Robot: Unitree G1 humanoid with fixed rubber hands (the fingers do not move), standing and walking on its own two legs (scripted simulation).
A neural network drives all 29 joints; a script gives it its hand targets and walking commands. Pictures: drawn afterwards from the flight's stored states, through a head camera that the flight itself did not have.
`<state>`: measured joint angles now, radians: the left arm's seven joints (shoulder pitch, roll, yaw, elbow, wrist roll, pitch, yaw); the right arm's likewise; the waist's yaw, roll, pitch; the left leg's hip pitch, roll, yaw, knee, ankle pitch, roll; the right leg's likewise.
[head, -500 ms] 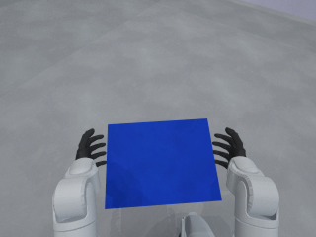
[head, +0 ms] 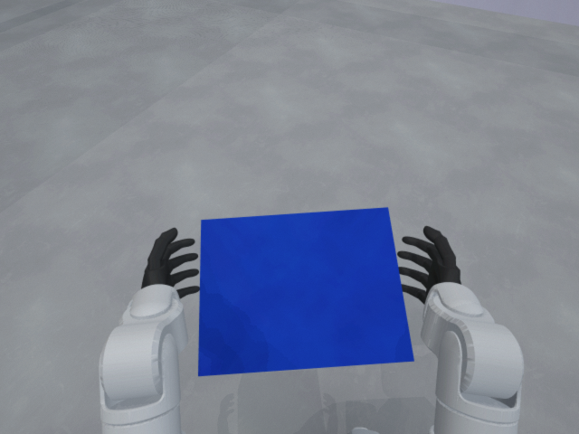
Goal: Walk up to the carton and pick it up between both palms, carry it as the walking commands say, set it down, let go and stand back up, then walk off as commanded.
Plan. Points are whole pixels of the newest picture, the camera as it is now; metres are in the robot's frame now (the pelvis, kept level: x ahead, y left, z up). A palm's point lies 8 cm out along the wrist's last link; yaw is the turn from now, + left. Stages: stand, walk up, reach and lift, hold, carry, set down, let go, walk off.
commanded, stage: carry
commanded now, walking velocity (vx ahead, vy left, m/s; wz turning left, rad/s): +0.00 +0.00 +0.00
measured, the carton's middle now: (299, 292) +0.31 -0.02 +0.02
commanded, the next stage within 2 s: none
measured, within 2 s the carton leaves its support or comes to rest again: neither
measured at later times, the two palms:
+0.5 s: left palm (70, 398) +0.15 +0.21 +0.11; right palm (419, 405) +0.13 -0.12 +0.11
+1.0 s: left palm (24, 409) +0.15 +0.25 +0.10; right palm (367, 390) +0.15 -0.07 +0.10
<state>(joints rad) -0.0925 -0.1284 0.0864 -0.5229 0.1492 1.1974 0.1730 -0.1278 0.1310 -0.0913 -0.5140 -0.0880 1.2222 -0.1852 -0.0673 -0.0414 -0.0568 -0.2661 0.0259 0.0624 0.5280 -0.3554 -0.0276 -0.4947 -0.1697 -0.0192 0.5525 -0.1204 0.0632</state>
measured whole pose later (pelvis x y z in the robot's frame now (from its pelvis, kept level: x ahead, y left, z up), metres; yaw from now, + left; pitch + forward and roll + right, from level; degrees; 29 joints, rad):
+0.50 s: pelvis -0.11 +0.06 +0.01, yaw -2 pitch +2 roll -1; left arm -0.13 -0.13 0.10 -0.40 0.15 1.24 0.18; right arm -0.12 0.13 -0.11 -0.42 -0.11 1.26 -0.18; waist -0.03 0.01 -0.12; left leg -0.39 0.01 0.11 0.48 -0.13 0.05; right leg -0.30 -0.03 -0.07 0.53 -0.27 0.01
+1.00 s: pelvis -0.11 +0.09 +0.00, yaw -1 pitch +3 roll +0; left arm -0.14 -0.13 0.11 -0.42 0.14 1.23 0.18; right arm -0.14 0.13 -0.10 -0.41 -0.13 1.23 -0.17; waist 0.02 0.00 -0.09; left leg -0.44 -0.04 0.13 0.52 -0.15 0.10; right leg -0.36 -0.09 -0.06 0.60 -0.30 0.04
